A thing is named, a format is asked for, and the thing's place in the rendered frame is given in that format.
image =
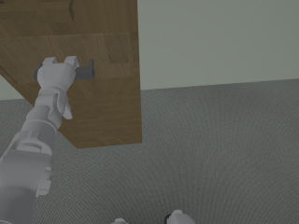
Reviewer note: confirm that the robot left forearm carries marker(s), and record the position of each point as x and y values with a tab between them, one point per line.
42	123

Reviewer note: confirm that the left robot upper arm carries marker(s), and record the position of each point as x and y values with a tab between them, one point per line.
24	175

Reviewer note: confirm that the drawer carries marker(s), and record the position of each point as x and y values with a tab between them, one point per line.
111	53

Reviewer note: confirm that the robot right shin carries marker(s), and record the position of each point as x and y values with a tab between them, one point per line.
177	212

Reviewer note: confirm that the cabinet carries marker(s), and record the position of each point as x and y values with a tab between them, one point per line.
106	111

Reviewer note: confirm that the robot left hand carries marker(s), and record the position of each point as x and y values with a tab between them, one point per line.
60	75

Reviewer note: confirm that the right robot thigh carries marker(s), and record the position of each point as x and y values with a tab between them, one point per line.
179	218

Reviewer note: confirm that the handle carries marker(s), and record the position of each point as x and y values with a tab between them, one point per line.
29	13
82	72

